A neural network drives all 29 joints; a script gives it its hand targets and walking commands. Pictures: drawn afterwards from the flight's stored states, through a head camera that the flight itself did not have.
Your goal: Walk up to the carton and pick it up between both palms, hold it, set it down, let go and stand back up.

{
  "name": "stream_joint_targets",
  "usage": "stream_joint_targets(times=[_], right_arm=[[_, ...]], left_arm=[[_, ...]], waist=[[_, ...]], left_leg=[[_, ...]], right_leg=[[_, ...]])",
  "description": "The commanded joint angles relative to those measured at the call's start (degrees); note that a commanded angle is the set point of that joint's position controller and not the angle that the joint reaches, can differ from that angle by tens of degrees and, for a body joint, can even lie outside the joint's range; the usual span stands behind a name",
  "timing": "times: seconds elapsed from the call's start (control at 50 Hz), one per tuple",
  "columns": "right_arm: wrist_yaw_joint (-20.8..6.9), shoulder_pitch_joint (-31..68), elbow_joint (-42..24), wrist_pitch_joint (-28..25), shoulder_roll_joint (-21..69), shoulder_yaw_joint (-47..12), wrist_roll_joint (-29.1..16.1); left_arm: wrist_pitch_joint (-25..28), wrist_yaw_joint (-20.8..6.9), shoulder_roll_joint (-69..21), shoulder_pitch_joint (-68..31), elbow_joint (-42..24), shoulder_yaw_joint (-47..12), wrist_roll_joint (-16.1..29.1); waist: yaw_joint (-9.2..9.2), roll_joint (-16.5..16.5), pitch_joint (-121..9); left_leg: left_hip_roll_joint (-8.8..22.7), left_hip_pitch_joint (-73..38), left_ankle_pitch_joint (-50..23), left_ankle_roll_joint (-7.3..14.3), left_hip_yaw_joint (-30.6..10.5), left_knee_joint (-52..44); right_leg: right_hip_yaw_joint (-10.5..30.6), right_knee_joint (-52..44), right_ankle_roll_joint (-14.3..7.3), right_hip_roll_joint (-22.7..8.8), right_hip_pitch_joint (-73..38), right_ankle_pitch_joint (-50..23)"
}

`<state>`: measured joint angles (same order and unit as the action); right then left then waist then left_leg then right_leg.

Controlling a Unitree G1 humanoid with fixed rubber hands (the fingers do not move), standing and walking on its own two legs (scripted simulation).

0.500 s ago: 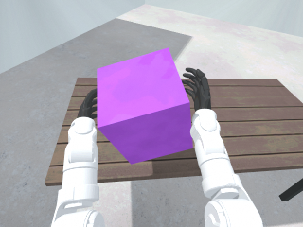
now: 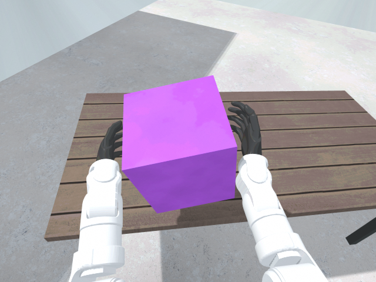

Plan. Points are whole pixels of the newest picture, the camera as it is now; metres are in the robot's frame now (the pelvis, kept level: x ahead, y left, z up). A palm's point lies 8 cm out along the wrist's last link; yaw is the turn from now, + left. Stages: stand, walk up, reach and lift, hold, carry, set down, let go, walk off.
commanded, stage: set down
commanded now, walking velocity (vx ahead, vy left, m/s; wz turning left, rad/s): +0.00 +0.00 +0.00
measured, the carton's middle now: (183, 149) +0.41 +0.00 +0.05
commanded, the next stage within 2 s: none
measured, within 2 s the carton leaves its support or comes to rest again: neither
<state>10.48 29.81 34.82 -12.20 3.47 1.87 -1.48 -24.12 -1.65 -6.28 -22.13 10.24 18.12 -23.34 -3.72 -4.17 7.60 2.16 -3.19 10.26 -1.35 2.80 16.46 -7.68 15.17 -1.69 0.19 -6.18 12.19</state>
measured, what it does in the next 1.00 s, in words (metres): stands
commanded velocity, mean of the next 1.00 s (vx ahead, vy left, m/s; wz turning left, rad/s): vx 0.00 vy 0.00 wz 0.00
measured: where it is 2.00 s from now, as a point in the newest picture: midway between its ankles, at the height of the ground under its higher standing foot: outside the picture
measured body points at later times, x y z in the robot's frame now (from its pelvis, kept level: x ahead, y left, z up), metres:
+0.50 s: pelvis -0.03 +0.01 +0.00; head -0.03 +0.03 +0.45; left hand +0.36 +0.15 +0.09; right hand +0.37 -0.14 +0.13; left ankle +0.00 +0.13 -0.75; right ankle -0.03 -0.09 -0.75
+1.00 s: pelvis +0.01 +0.01 +0.00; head +0.04 +0.02 +0.45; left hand +0.41 +0.15 +0.05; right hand +0.40 -0.14 +0.08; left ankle +0.00 +0.13 -0.75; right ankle -0.03 -0.09 -0.75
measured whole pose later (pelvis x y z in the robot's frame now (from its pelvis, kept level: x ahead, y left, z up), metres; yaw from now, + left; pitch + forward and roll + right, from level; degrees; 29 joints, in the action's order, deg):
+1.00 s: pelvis +0.01 +0.01 +0.00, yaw -2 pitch +1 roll +0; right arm 6.4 38.4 55.4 -23.1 7.2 28.0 18.9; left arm 1.2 3.9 -5.8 -34.0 43.2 26.5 -22.3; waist -1.0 -1.4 2.1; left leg 2.4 7.6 10.8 -0.9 5.0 17.5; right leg -6.4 15.7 -1.3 0.0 5.0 11.7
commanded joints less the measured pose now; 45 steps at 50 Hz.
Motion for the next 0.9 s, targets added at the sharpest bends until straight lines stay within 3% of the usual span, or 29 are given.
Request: stream_joint_targets(times=[0.0, 0.04, 0.08, 0.1, 0.14, 0.26, 0.3, 0.36, 0.38, 0.48, 0.5, 0.58, 0.62, 0.66, 0.68, 0.7, 0.76, 0.84, 0.88], right_arm=[[-5.51, 25.92, -8.53, -4.42, 22.40, -16.47, 3.31], [-6.05, 25.89, -6.86, -5.02, 22.13, -14.77, 5.44], [-6.71, 25.52, -0.98, -4.35, 20.98, -10.44, 6.55], [-7.22, 27.29, -0.48, -4.42, 20.65, -9.19, 7.03], [-7.99, 26.69, 2.44, -4.16, 20.96, -6.82, 9.38], [-10.90, 34.75, 9.54, -5.14, 21.33, 1.82, 14.60], [-12.22, 36.30, 11.97, -4.97, 22.16, 4.85, 15.81], [-13.59, 36.88, 15.08, -4.51, 22.21, 8.44, 16.95], [-14.03, 37.48, 14.78, -4.66, 22.27, 8.85, 17.27], [-14.31, 35.61, 18.70, -4.31, 24.15, 11.61, 20.15], [-14.20, 34.97, 19.64, -4.00, 24.81, 11.97, 20.78], [-13.92, 33.15, 19.66, -3.96, 27.64, 11.66, 22.66], [-13.59, 33.85, 19.75, -5.38, 28.65, 10.84, 22.75], [-13.32, 34.29, 18.81, -6.35, 29.58, 10.25, 23.13], [-13.43, 33.79, 19.45, -6.73, 30.15, 10.36, 23.51], [-13.37, 34.39, 18.60, -7.73, 29.94, 9.61, 23.12], [-12.75, 34.25, 18.34, -9.44, 28.83, 8.68, 24.55], [-11.97, 31.59, 21.78, -10.92, 28.71, 9.71, 26.30], [-12.06, 32.61, 21.88, -11.56, 28.70, 9.64, 25.42]], left_arm=[[8.62, -8.17, -23.04, -34.11, -10.51, -27.61, 8.59], [10.15, -7.38, -22.99, -35.42, -8.91, -28.37, 8.67], [10.74, -6.71, -22.33, -36.56, -4.52, -27.68, 8.04], [10.85, -6.61, -23.04, -37.36, -2.41, -26.69, 7.71], [11.81, -6.68, -22.94, -37.90, -0.21, -25.76, 7.82], [15.49, -5.92, -22.91, -44.29, 12.45, -18.12, 5.75], [16.88, -5.15, -23.26, -46.61, 15.46, -15.42, 4.70], [18.33, -3.72, -22.78, -46.81, 18.28, -12.15, 3.36], [18.82, -3.37, -22.84, -47.92, 18.10, -11.39, 3.09], [21.74, -3.30, -21.95, -48.74, 19.72, -9.50, 1.76], [21.87, -3.61, -21.75, -48.54, 21.31, -8.17, 1.27], [24.38, -4.18, -22.15, -49.86, 20.98, -7.77, 1.59], [26.41, -3.94, -22.80, -51.73, 20.33, -9.47, 2.21], [27.53, -3.57, -23.45, -51.60, 20.99, -9.91, 1.83], [27.95, -3.42, -23.17, -51.27, 21.50, -9.61, 1.19], [28.61, -3.22, -24.52, -51.01, 22.25, -10.81, 1.97], [29.87, -3.52, -25.55, -48.06, 24.60, -11.36, 2.37], [30.93, -4.25, -26.46, -45.06, 28.49, -10.49, 1.86], [30.90, -4.11, -26.15, -44.60, 29.08, -9.80, 1.11]], waist=[[-0.41, 5.42, -27.00], [-0.64, 6.18, -28.28], [-1.18, 8.66, -24.26], [-0.73, 7.86, -24.04], [-1.05, 6.47, -22.58], [2.50, 3.29, -23.89], [3.19, 4.55, -23.42], [4.13, 4.95, -22.43], [4.68, 5.08, -23.71], [2.97, 4.05, -25.21], [3.63, 3.21, -23.64], [3.03, 3.24, -26.68], [2.83, 6.04, -30.89], [3.11, 5.81, -31.92], [4.18, 6.17, -32.19], [3.82, 7.39, -34.27], [2.83, 3.92, -36.99], [1.53, 4.01, -32.11], [2.49, 4.09, -30.39]], left_leg=[[-2.04, -4.09, -28.69, -0.50, 1.22, 3.51], [-1.77, -5.22, -26.80, -0.89, 1.54, 3.44], [-1.07, -3.36, -22.33, -1.20, 1.66, 2.68], [-0.75, -3.61, -19.04, -1.21, 1.77, 1.90], [-0.70, -2.85, -15.97, -0.80, 2.01, 1.20], [-0.30, 2.82, -5.05, 0.95, 2.73, -2.90], [-0.22, 4.00, -1.01, 1.19, 2.78, -4.40], [0.17, 3.91, -1.45, 0.99, 3.35, -4.66], [0.35, 3.64, -2.34, 1.12, 3.30, -4.71], [-0.25, 2.84, -4.74, 1.23, 4.36, -4.09], [-0.58, 3.75, -3.72, 1.99, 4.79, -4.29], [-1.37, 6.83, -7.34, 2.47, 4.66, -3.89], [-1.52, 5.75, -10.16, 1.88, 4.79, -2.69], [-1.67, 6.13, -12.55, 1.69, 5.28, -1.86], [-1.15, 5.77, -15.36, 1.25, 4.83, -1.66], [-1.12, 5.13, -18.35, 0.98, 4.75, -0.21], [-0.99, 4.15, -23.31, 0.42, 4.05, 1.41], [-0.80, 4.75, -25.09, -0.26, 3.48, 1.78], [-0.52, 3.96, -26.65, -0.70, 3.36, 2.57]], right_leg=[[-0.35, 2.87, 4.40, -0.27, -5.33, -38.30], [-0.68, 2.39, 3.97, -0.20, -2.93, -34.14], [-0.64, 1.15, 3.31, -0.34, 0.18, -26.72], [-1.02, 0.34, 2.72, -0.13, 1.27, -21.49], [-1.43, -0.10, 2.51, -0.13, 1.49, -19.17], [-1.59, -0.62, 2.47, -0.57, 2.06, -10.07], [-1.17, -1.43, 1.96, -0.62, 3.40, -5.17], [-0.82, -1.85, 2.01, 0.08, 6.14, -3.39], [-1.01, -1.75, 1.58, 0.30, 5.48, -3.72], [0.25, -1.64, 2.28, -0.15, 3.39, -8.50], [0.95, -1.43, 2.85, -0.50, 2.56, -9.02], [1.75, 0.55, 3.84, -1.46, -2.17, -18.56], [2.02, 1.78, 4.04, -1.48, -2.50, -22.24], [1.86, 2.42, 4.14, -1.28, -1.93, -24.53], [1.26, 2.69, 3.79, -0.96, -2.51, -26.30], [1.43, 3.44, 3.70, -0.98, -2.33, -28.90], [1.61, 4.14, 3.91, -0.68, -3.06, -33.86], [1.45, 4.13, 3.60, -0.45, -1.63, -34.77], [1.54, 3.61, 3.20, -0.29, -0.17, -33.49]])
